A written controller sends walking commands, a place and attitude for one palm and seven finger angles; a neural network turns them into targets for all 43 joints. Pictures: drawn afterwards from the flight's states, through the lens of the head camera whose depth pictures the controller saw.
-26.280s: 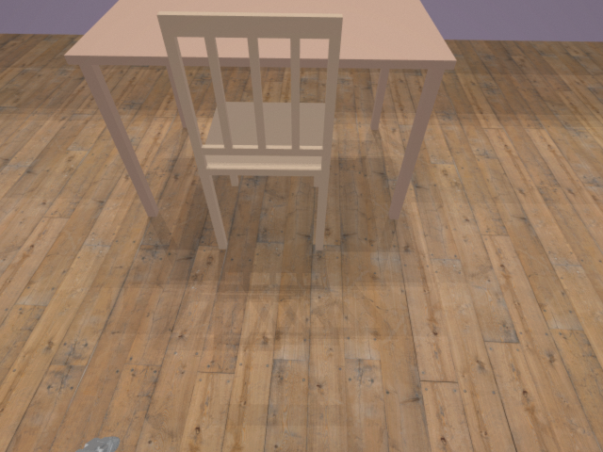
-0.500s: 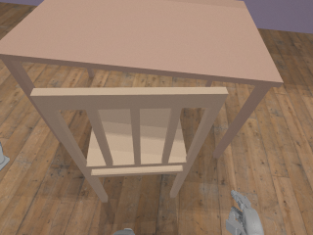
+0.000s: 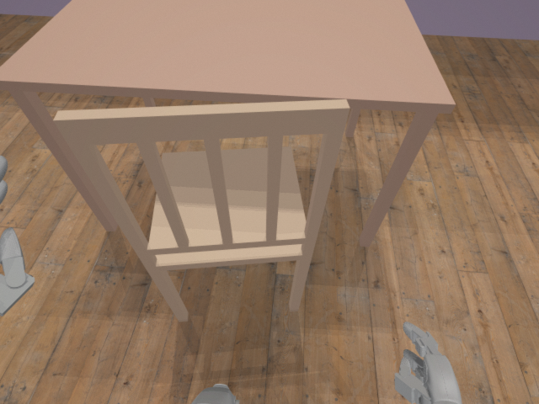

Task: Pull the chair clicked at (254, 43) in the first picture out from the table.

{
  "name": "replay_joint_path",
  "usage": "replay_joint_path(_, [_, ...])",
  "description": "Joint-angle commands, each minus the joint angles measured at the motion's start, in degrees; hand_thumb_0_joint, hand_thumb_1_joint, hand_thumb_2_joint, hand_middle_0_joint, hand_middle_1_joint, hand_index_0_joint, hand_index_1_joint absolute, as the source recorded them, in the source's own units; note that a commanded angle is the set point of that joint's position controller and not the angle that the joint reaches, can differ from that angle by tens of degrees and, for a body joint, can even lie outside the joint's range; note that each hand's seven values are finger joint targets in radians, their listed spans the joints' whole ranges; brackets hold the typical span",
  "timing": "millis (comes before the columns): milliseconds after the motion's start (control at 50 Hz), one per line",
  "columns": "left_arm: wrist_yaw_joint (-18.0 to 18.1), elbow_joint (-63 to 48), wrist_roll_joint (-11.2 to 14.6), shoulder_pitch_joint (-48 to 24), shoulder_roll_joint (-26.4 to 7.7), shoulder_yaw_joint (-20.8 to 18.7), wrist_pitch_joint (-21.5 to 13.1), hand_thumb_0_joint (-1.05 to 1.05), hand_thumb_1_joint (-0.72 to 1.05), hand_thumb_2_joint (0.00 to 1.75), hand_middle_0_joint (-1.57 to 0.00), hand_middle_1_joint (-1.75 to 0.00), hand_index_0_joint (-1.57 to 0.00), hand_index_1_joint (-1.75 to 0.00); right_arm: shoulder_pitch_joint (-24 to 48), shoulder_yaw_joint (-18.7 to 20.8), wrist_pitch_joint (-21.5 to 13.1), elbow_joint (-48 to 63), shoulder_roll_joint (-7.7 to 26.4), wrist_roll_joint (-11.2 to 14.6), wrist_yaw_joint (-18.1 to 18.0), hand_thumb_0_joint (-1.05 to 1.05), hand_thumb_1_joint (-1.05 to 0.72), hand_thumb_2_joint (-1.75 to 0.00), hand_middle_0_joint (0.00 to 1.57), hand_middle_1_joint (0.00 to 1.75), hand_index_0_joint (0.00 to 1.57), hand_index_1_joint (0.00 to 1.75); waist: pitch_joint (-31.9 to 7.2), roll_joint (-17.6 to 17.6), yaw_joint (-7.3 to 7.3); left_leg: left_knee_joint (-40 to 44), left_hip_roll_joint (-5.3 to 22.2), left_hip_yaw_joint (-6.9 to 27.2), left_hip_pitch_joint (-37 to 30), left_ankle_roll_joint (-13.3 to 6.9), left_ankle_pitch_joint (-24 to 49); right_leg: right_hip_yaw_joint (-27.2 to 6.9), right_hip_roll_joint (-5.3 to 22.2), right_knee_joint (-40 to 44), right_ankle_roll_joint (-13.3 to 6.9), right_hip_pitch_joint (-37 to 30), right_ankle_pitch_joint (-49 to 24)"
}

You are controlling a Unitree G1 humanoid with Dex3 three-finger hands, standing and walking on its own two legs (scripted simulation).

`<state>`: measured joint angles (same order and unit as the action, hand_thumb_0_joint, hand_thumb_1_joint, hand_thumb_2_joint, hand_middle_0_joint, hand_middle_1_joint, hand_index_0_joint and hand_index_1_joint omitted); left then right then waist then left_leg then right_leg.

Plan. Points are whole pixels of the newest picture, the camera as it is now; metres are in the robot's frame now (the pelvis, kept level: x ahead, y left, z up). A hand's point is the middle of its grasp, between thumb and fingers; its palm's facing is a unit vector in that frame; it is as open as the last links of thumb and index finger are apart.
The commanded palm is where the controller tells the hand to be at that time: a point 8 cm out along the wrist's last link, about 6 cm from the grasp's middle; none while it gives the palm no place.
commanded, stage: stop stepping back and stand still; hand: left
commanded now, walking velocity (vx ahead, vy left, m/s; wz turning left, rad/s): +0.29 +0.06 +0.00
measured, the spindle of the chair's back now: (221, 198) +0.50 +0.14 -0.06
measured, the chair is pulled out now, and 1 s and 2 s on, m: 0.15 0.15 0.15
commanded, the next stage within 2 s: let the arm hang, fingers relaxed in 0.76 s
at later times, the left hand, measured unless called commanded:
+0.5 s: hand out of the picture +0.11 +0.28 +0.17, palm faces +0.51 -0.78 -0.36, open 7.4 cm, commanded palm +0.06 +0.32 +0.19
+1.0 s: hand (47, 401) +0.12 +0.30 -0.02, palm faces +0.22 -0.88 -0.42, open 7.4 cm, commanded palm none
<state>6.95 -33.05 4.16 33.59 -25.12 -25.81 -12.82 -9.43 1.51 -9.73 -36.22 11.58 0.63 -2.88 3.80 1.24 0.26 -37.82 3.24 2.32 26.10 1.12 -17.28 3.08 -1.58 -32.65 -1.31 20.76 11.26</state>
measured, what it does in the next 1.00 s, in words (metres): steps on the spot: left foot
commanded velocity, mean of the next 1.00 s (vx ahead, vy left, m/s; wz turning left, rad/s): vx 0.08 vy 0.01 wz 0.00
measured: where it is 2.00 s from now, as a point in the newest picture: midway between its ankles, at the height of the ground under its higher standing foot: outside the picture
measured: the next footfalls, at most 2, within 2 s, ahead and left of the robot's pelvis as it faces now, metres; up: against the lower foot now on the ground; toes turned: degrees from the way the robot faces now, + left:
left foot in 0.18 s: +0.00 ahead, +0.13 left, +0.00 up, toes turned +3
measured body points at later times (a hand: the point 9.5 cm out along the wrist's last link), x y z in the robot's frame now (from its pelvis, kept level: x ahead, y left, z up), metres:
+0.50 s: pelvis -0.07 +0.01 +0.00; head -0.11 +0.02 +0.45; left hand +0.08 +0.32 +0.19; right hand +0.08 -0.23 -0.08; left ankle -0.04 +0.13 -0.72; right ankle +0.02 -0.10 -0.72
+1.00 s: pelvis -0.07 +0.03 +0.00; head -0.08 +0.01 +0.45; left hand +0.11 +0.34 +0.01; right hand +0.08 -0.22 -0.12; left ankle -0.04 +0.13 -0.72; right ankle +0.00 -0.10 -0.72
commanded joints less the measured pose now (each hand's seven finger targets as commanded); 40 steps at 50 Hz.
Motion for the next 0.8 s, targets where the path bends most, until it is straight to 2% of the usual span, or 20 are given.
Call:
replay_joint_path(0, [2.6,-9.3,-0.3,0.1,-12.0,-9.6,-1.6,0.0,0.9,0.9,-0.2,-0.3,-0.2,-0.3,0.9,4.0,-0.9,7.4,7.4,0.0,-0.1,0.0,-0.9,-0.9,0.2,0.3,0.2,0.3,-12.1,-12.7,-0.47,-30.9,-3.2,0.8,-1.2,0.4,-10.4,-26.1,24.6,21.0,-11.7,1.9,11.1])
replay_joint_path(40, [3.5,-7.7,-0.2,0.7,-10.6,-8.6,-0.2,0.0,0.9,0.9,-0.2,-0.3,-0.2,-0.3,2.7,1.6,1.1,9.2,5.3,1.0,-0.6,0.0,-0.9,-0.9,0.2,0.3,0.2,0.3,-12.8,-7.4,-1.9,-18.7,-0.2,0.3,-5.3,-0.4,-10.3,-15.4,19.3,13.9,-7.0,1.1,5.9])
replay_joint_path(120, [4.7,-4.5,-1.4,0.5,-9.3,-5.8,0.0,0.0,0.9,0.9,-0.2,-0.3,-0.2,-0.3,0.6,1.3,0.2,8.2,7.5,0.4,-2.3,0.0,-0.9,-0.9,0.2,0.3,0.2,0.3,-7.7,-5.2,-1.89,10.5,-1.4,-4.8,-13.4,-3.1,-9.9,-9.8,12.5,14.8,-1.1,2.0,21.8])
replay_joint_path(180, [4.4,-8.3,-1.8,-0.8,-9.6,-5.3,-1.0,0.0,0.9,0.9,-0.2,-0.3,-0.2,-0.3,0.1,1.7,-1.7,8.9,9.2,0.9,-2.3,0.0,-0.9,-0.9,0.2,0.3,0.2,0.3,-7.7,7.9,-1.13,21.0,7.6,6.5,-7.6,-7.5,-14.2,-2.2,3.4,1.2,2.6,-3.7,14.0])
replay_joint_path(220, [4.2,-8.8,-3.0,-3.4,-8.7,-4.5,-0.3,0.0,0.9,0.9,-0.2,-0.3,-0.2,-0.3,1.6,1.5,-1.9,8.6,8.3,0.9,-2.0,0.0,-0.9,-0.9,0.2,0.3,0.2,0.3,-4.4,17.1,-1.42,26.4,9.1,8.7,5.2,-8.1,-25.1,-0.6,0.6,-10.9,3.1,-8.4,12.2])
replay_joint_path(260, [3.6,-5.9,-3.6,-6.5,-7.9,-3.8,0.0,0.0,0.9,0.9,-0.2,-0.3,-0.2,-0.3,0.9,1.6,-2.2,7.3,8.4,0.9,-1.2,0.0,-0.9,-0.9,0.2,0.3,0.2,0.3,-2.7,9.3,-0.49,18.7,7.6,5.0,5.8,-7.6,-16.5,-1.7,1.7,-4.5,3.4,-10.8,6.6])
replay_joint_path(300, [2.9,-2.9,-3.7,-8.6,-8.6,-3.3,-0.1,0.0,0.9,0.9,-0.2,-0.3,-0.2,-0.3,0.2,1.8,-2.4,6.2,9.0,1.0,-0.9,0.0,-0.9,-0.9,0.2,0.3,0.2,0.3,-1.6,-1.0,-0.85,10.5,2.3,0.9,1.6,-5.2,-16.7,-4.3,3.9,8.6,2.2,-8.4,8.7])
replay_joint_path(320, [2.6,-2.3,-3.5,-10.5,-8.2,-2.8,-0.3,0.0,0.9,0.9,-0.2,-0.3,-0.2,-0.3,1.0,2.0,-2.0,6.2,9.1,0.5,-1.0,0.0,-0.9,-0.9,0.2,0.3,0.2,0.3,-0.4,-3.7,-1.6,4.9,-0.3,-0.9,-1.6,-4.4,-14.9,-9.0,6.8,13.6,0.4,-2.9,12.1])
replay_joint_path(340, [2.4,-2.3,-3.3,-11.7,-8.9,-3.0,-0.2,0.0,0.9,0.9,-0.2,-0.3,-0.2,-0.3,0.6,2.1,-1.8,6.2,8.7,0.4,-1.1,0.0,-0.9,-0.9,0.2,0.3,0.2,0.3,-1.3,-7.4,-1.39,1.1,-2.7,-2.5,-5.0,-3.5,-17.5,-14.8,9.2,19.1,-0.4,3.6,28.6])
replay_joint_path(360, [2.3,-3.9,-3.3,-12.2,-8.8,-2.5,0.0,0.0,0.9,0.9,-0.2,-0.3,-0.2,-0.3,-0.6,2.2,-1.6,5.4,8.5,0.3,-1.3,0.0,-0.9,-0.9,0.2,0.3,0.2,0.3,-1.9,-10.0,-1.73,-5.0,-4.3,-4.2,-10.5,-3.3,-14.9,-18.3,11.7,22.4,-2.0,9.7,34.1])
replay_joint_path(380, [2.4,-4.1,-3.1,-12.0,-8.6,-2.3,0.3,0.0,0.9,0.9,-0.2,-0.3,-0.2,-0.3,-0.6,1.8,-1.4,4.9,8.1,0.1,-1.3,0.0,-0.9,-0.9,0.2,0.3,0.2,0.3,-2.8,-10.1,-2.25,-6.9,-4.2,-4.7,-14.1,-3.4,-11.7,-17.9,13.1,22.2,-3.1,11.9,32.2])
replay_joint_path(420, [2.6,-5.4,-3.0,-12.4,-8.3,-2.3,0.3,0.0,0.9,0.9,-0.2,-0.3,-0.2,-0.3,0.4,0.9,-1.0,5.6,8.1,-0.1,-1.3,0.0,-0.9,-0.9,0.2,0.3,0.2,0.3,-3.8,-4.3,-2.65,3.1,-1.9,-1.6,-14.6,-4.2,-10.3,-12.7,10.5,15.4,-2.6,8.8,25.7])
replay_joint_path(460, [3.2,-6.0,-3.1,-10.4,-8.1,-3.0,0.1,0.0,0.9,0.9,-0.2,-0.3,-0.2,-0.3,1.5,0.4,-1.0,6.8,8.4,-0.2,-1.7,0.0,-0.9,-0.9,0.2,0.3,0.2,0.3,-2.1,7.2,-1.84,18.4,3.0,7.1,-7.4,-6.2,-23.0,-6.4,3.2,5.9,0.3,4.0,23.9])
replay_joint_path(480, [3.5,-7.1,-3.4,-10.7,-7.9,-3.2,0.1,0.0,0.9,0.9,-0.2,-0.3,-0.2,-0.3,2.0,0.2,-1.2,7.4,8.3,0.2,-1.8,0.0,-0.9,-0.9,0.2,0.3,0.2,0.3,-1.2,13.0,-1.54,25.8,7.0,11.8,0.4,-7.6,-29.1,-2.7,-0.2,-3.2,1.6,-2.9,15.7])
replay_joint_path(500, [3.7,-7.2,-3.8,-11.3,-9.3,-4.5,-0.1,0.0,0.9,0.9,-0.2,-0.3,-0.2,-0.3,2.3,0.6,-1.4,7.9,7.7,0.4,-2.0,0.0,-0.9,-0.9,0.2,0.3,0.2,0.3,-1.0,14.9,-1.03,27.7,8.7,12.8,5.3,-8.1,-28.3,-1.9,-0.9,-8.9,2.5,-7.7,10.3])
replay_joint_path(580, [2.3,-1.7,-3.9,-8.2,-6.9,-2.8,0.0,0.0,0.9,0.9,-0.2,-0.3,-0.2,-0.3,1.5,0.7,-1.7,7.4,7.8,0.6,-0.9,0.0,-0.9,-0.9,0.2,0.3,0.2,0.3,-0.5,5.0,-0.48,18.6,4.0,4.7,4.0,-5.4,-21.2,-3.3,1.1,6.2,2.1,-12.1,7.6])
replay_joint_path(600, [2.2,-1.2,-4.0,-8.0,-7.1,-2.7,-0.2,0.0,0.9,0.9,-0.2,-0.3,-0.2,-0.3,1.6,0.7,-1.6,7.3,7.9,0.3,-1.0,0.0,-0.9,-0.9,0.2,0.3,0.2,0.3,0.3,5.0,-0.63,17.0,2.1,3.0,2.7,-4.7,-19.7,-4.8,2.4,9.3,1.5,-10.1,9.4])
replay_joint_path(640, [2.2,-3.4,-3.5,-8.2,-7.4,-2.8,-0.2,0.0,0.9,0.9,-0.2,-0.3,-0.2,-0.3,1.3,1.1,-1.7,7.6,7.8,0.0,-0.9,0.0,-0.9,-0.9,0.2,0.3,0.2,0.3,-0.4,-2.7,-0.78,11.2,-0.8,0.4,-3.4,-3.7,-17.1,-11.6,5.2,16.9,0.0,-2.7,22.1])
replay_joint_path(680, [2.4,-6.2,-3.0,-8.6,-8.1,-3.2,-0.3,0.0,0.9,0.9,-0.2,-0.3,-0.2,-0.3,1.3,0.9,-1.9,7.2,7.5,-0.4,-0.9,0.0,-0.9,-0.9,0.2,0.3,0.2,0.3,-1.7,-3.8,-1.51,7.7,-1.4,-0.1,-9.4,-3.4,-10.3,-14.6,7.6,18.8,-1.6,1.3,21.5])
replay_joint_path(780, [3.4,-5.9,-2.8,-7.5,-7.6,-4.0,-0.6,0.0,0.9,0.9,-0.2,-0.3,-0.2,-0.3,1.7,0.6,-2.4,7.7,7.5,-0.1,-1.7,0.0,-0.9,-0.9,0.2,0.3,0.2,0.3,-4.5,2.6,-0.72,18.5,1.7,3.4,-8.2,-4.0,-14.0,-9.0,4.1,13.9,0.5,-5.6,15.4])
